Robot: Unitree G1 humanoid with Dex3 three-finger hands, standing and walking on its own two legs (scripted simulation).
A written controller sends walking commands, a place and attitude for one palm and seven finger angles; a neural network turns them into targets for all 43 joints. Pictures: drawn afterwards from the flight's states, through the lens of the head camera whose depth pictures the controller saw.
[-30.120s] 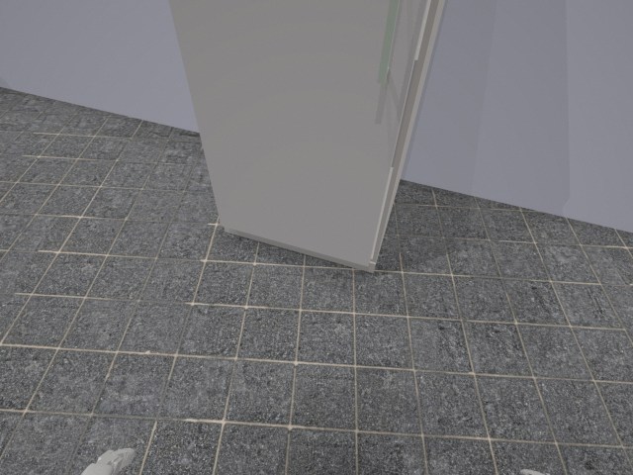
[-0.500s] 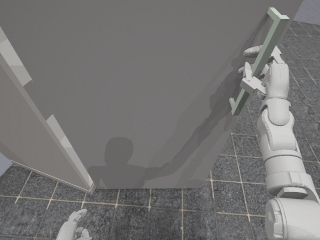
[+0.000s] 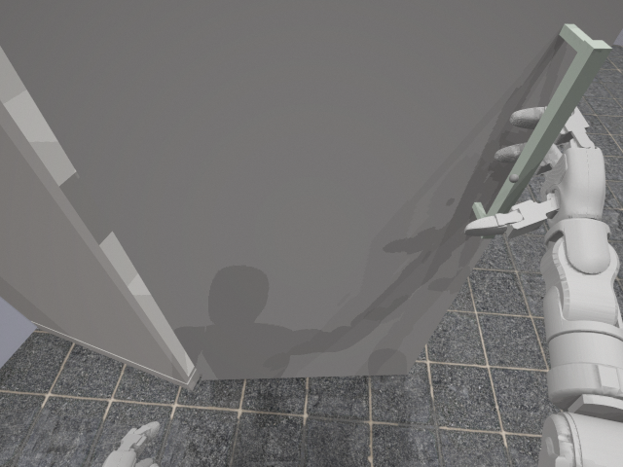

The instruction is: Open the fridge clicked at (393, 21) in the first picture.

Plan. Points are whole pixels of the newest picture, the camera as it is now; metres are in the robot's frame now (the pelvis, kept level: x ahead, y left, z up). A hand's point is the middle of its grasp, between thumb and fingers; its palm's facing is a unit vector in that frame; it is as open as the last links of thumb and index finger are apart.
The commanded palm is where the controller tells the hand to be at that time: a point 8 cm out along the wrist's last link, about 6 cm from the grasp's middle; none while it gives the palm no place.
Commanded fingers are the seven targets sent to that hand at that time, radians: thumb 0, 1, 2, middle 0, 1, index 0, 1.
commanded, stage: loosen the grip on the handle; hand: right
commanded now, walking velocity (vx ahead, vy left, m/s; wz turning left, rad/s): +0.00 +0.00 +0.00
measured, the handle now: (522, 150) +0.45 -0.21 +0.20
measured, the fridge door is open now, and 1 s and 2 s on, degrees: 68 67 67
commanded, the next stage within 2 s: slip the hand off the handle in 0.08 s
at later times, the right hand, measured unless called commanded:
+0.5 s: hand (559, 181) +0.41 -0.24 +0.19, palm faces +0.18 +0.97 -0.16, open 14.7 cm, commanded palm +0.38 -0.29 +0.19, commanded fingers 0.00 0.55 -0.20 0.25 1.15 0.25 1.15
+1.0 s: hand (587, 203) +0.38 -0.27 +0.18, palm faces +0.13 +0.98 -0.15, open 14.7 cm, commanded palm +0.34 -0.31 +0.19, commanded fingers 0.00 0.55 -0.20 0.25 1.15 0.25 1.15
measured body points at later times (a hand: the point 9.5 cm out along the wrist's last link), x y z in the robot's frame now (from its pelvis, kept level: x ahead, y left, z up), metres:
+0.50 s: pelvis +0.03 +0.00 +0.00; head +0.04 +0.00 +0.45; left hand +0.17 +0.25 -0.10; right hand +0.39 -0.29 +0.20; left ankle -0.02 +0.10 -0.73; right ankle +0.05 -0.13 -0.73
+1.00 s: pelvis +0.00 -0.02 -0.01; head +0.02 -0.02 +0.44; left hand +0.11 +0.24 -0.11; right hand +0.37 -0.32 +0.19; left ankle -0.02 +0.10 -0.73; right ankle +0.05 -0.14 -0.73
